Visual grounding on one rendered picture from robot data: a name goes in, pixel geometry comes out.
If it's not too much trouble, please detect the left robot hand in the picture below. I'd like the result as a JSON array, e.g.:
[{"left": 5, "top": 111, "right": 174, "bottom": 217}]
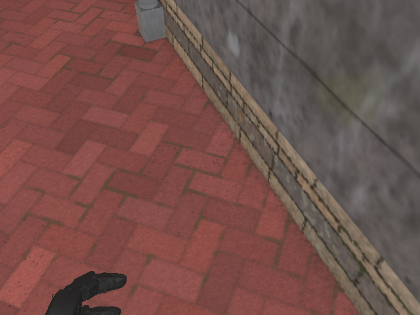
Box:
[{"left": 45, "top": 271, "right": 127, "bottom": 315}]

